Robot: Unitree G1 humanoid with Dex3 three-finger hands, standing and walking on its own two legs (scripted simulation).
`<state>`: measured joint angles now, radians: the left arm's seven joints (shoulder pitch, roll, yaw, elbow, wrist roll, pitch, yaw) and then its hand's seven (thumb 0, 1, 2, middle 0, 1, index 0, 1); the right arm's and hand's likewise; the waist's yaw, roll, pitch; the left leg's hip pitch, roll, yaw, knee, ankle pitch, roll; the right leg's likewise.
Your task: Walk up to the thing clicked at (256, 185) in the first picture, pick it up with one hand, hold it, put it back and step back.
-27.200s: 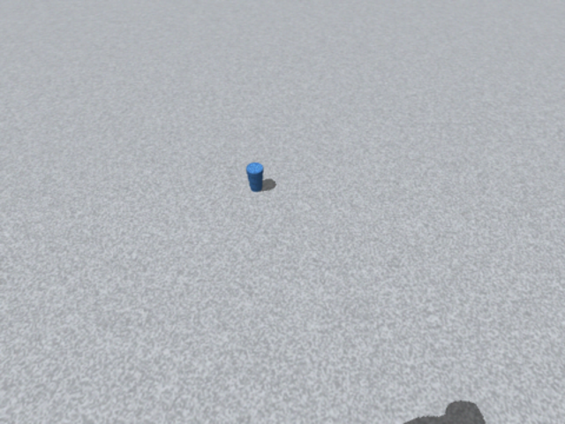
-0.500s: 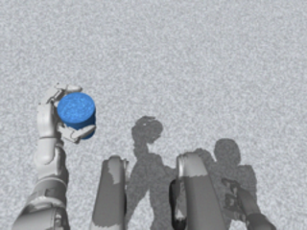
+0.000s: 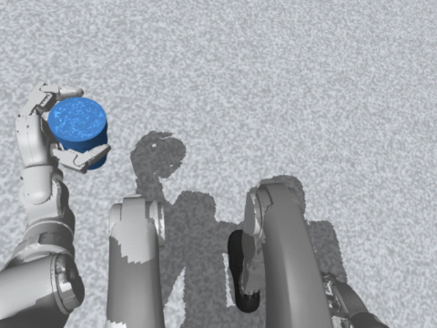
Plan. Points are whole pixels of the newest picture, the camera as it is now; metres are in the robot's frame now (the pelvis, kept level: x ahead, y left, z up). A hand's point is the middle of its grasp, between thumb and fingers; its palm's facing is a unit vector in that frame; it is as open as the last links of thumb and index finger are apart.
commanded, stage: crouch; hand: left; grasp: from the side
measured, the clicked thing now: (85, 140) +0.44 +0.21 -0.07
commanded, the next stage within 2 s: lower in 0.54 s
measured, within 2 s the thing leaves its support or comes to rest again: neither
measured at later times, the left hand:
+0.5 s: hand (85, 139) +0.45 +0.22 -0.11, palm faces +0.12 -0.99 -0.01, open 11.3 cm
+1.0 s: hand (97, 146) +0.46 +0.21 -0.18, palm faces +0.16 -0.99 +0.02, open 11.3 cm
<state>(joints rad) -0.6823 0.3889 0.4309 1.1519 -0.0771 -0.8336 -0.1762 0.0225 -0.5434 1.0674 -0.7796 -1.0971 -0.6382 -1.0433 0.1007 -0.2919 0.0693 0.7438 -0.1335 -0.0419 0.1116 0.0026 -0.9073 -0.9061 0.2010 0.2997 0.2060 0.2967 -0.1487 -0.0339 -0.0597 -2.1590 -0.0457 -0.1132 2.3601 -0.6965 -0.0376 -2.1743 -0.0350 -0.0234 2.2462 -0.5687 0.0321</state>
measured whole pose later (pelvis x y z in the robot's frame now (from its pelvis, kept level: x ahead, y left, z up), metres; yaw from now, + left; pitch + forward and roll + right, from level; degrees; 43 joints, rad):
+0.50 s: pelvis +0.00 +0.01 -0.04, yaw -3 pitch +25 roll -9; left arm -0.68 0.49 0.43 1.17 -0.06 -0.88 -0.14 0.02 -0.54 1.07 -0.78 -1.10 -0.64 -1.04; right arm 0.02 -0.34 0.17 0.69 -0.19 -0.01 0.15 0.00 -0.92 -0.91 0.20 0.30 0.21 0.30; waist -0.19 -0.07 0.05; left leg -2.23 -0.06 -0.17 2.51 -0.71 -0.03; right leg -2.21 -0.03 -0.07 2.33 -0.56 0.05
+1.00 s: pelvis +0.00 +0.02 -0.05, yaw -6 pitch +20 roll -13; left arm -0.70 0.61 0.48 1.33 -0.04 -1.00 -0.04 0.02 -0.54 1.07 -0.78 -1.09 -0.64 -1.03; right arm -0.04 -0.36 0.31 0.65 -0.26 0.00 0.17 0.00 -0.93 -0.91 0.20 0.30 0.21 0.30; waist -0.26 -0.15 0.18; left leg -2.24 -0.06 -0.23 2.59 -0.71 -0.01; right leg -2.18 0.00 -0.12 2.35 -0.54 0.06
